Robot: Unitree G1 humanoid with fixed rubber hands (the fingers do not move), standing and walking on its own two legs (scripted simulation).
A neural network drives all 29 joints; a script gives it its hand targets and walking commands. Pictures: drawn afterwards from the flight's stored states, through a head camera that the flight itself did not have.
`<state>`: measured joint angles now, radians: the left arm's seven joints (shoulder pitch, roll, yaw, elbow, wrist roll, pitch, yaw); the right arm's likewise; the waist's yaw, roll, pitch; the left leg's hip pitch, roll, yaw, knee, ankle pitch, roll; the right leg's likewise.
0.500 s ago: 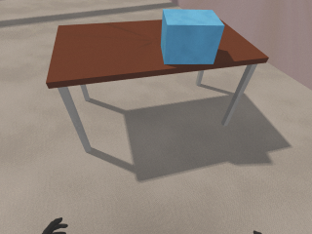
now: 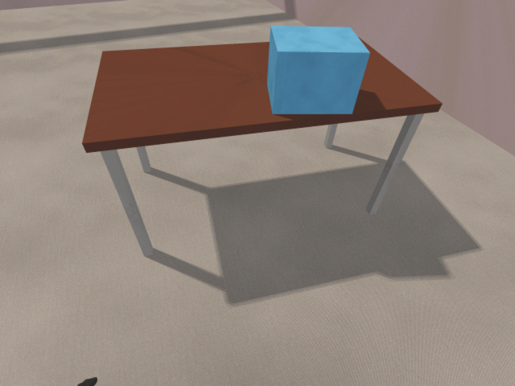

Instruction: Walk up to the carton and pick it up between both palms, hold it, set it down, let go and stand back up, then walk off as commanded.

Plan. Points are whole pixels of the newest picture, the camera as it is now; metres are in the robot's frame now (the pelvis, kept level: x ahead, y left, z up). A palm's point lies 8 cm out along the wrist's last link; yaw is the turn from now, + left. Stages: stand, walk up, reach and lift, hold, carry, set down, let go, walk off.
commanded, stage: stand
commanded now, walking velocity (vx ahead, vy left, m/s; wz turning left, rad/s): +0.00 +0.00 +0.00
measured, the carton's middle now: (311, 70) +1.12 -0.15 +0.00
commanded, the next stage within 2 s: none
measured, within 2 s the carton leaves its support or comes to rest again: neither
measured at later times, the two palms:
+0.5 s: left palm out of the picture +0.10 +0.29 -0.11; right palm out of the picture +0.10 -0.30 -0.11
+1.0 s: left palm out of the picture +0.10 +0.29 -0.11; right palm out of the picture +0.10 -0.30 -0.11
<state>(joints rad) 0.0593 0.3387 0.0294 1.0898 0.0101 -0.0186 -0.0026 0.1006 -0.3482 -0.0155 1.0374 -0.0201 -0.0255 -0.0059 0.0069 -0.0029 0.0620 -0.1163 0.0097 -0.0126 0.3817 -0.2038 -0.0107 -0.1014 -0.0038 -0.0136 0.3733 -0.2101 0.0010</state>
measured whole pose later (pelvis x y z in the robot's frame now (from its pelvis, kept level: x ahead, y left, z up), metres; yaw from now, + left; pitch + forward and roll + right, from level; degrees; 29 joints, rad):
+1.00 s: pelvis +0.01 +0.00 +0.00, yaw +0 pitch -3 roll +0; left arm 0.06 0.34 0.03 1.11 0.01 -0.02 0.00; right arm 0.10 -0.35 -0.02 1.06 -0.02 -0.02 -0.01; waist 0.01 0.00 0.06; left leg -0.09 0.01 -0.02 0.34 -0.20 -0.01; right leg -0.07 0.00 -0.01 0.33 -0.20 0.00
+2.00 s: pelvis +0.01 +0.00 +0.00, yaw +0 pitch -3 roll +0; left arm 0.07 0.35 0.03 1.11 0.01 -0.01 0.00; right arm 0.11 -0.36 -0.02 1.07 -0.02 -0.02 -0.01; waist 0.01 0.00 0.05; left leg -0.08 0.01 -0.02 0.32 -0.19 -0.02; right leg -0.06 0.00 -0.01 0.31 -0.20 0.00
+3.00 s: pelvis +0.02 +0.00 +0.00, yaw +0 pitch -3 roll +0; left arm 0.08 0.35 0.03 1.11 0.01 -0.01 0.00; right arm 0.11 -0.36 -0.02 1.07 -0.02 -0.02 -0.01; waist 0.01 0.00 0.05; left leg -0.07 0.01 -0.02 0.31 -0.19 -0.02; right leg -0.06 -0.01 -0.01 0.31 -0.20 0.00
